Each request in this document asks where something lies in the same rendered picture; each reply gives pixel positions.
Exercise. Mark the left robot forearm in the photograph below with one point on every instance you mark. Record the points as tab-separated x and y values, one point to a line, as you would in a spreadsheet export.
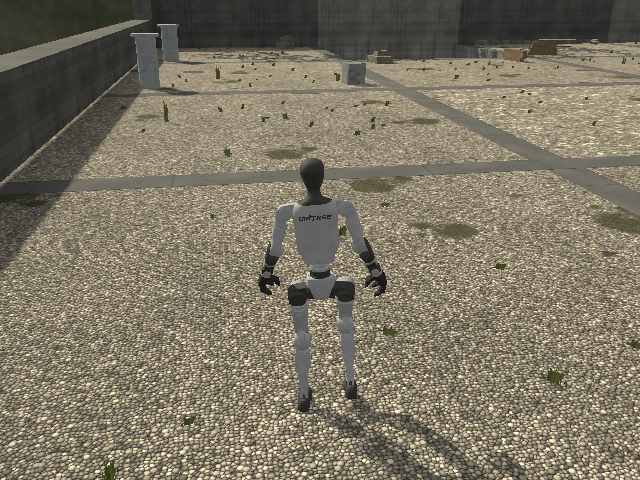
269	264

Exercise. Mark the left robot hand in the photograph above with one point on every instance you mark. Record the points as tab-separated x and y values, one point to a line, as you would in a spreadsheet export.
263	281

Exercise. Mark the robot right shin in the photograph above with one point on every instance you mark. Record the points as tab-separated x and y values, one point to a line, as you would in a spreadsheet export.
348	352

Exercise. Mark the robot torso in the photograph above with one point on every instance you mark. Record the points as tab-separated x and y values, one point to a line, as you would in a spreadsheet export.
317	239

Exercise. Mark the robot left upper arm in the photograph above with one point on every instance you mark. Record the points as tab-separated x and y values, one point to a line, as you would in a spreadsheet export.
283	214

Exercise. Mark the right robot forearm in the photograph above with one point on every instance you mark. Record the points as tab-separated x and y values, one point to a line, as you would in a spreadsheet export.
370	260

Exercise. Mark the right robot hand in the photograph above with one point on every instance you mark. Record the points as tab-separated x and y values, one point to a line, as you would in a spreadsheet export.
380	280

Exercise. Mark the robot right upper arm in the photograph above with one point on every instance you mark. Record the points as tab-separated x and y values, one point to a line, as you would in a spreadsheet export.
347	209

